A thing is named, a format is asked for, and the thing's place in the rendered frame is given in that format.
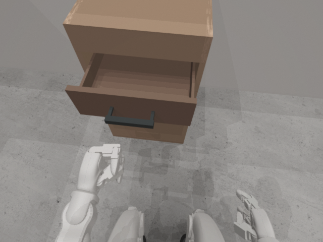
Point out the cabinet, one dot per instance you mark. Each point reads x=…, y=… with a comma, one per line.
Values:
x=179, y=30

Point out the robot right hand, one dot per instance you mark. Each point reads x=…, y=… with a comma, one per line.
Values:
x=257, y=223

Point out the robot left forearm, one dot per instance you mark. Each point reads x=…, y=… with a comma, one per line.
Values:
x=78, y=217

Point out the drawer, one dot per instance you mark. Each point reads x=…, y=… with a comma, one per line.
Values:
x=135, y=86

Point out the robot left hand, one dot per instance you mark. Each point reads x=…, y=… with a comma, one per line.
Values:
x=108, y=159

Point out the robot left thigh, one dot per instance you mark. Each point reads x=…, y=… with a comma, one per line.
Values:
x=129, y=227

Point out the robot right thigh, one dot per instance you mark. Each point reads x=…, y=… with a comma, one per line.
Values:
x=202, y=228

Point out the robot thigh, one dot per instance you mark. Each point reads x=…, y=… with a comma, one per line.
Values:
x=202, y=228
x=129, y=227

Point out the handle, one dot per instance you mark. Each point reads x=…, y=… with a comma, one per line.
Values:
x=125, y=121

